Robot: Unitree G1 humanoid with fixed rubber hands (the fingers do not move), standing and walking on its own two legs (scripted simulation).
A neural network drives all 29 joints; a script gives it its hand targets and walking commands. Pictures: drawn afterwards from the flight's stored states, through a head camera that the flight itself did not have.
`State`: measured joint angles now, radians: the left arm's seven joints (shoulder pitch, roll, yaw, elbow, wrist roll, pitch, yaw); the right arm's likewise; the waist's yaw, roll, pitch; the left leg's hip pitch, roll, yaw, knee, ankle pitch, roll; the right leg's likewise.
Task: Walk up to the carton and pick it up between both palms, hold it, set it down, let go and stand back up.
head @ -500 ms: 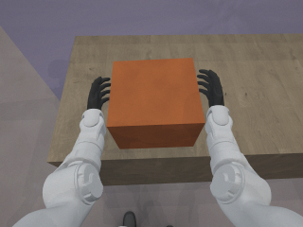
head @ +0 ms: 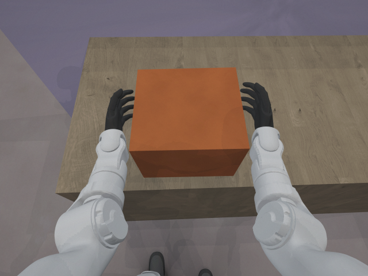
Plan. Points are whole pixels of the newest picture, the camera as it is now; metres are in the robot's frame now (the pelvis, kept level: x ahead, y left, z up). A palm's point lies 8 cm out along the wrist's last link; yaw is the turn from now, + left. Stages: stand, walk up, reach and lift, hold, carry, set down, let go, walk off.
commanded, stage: set down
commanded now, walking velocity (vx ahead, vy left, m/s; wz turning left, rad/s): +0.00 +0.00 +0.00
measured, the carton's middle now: (187, 125) +0.46 +0.02 -0.04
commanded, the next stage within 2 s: none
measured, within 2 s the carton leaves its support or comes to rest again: neither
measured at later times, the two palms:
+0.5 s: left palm (117, 125) +0.43 +0.18 +0.00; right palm (262, 123) +0.43 -0.15 +0.02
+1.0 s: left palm (95, 117) +0.44 +0.23 +0.01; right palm (268, 108) +0.47 -0.17 +0.02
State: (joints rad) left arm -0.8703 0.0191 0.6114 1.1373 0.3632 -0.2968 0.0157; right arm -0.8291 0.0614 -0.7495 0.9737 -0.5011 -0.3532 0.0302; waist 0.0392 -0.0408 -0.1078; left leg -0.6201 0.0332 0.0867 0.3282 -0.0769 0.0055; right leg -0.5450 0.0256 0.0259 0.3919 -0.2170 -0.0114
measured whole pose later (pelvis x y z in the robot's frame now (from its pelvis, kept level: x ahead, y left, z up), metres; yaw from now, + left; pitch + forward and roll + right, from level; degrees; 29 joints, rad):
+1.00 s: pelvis -0.01 +0.00 -0.03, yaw +0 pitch +31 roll -2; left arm -1.11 0.27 -0.04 1.58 -0.29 -0.37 0.05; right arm -1.08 -0.29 0.02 1.43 0.28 -0.30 -0.04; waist 0.05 0.00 -0.30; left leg -1.00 0.07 0.05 0.64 -0.19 0.00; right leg -0.88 0.05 -0.01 0.64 -0.30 -0.02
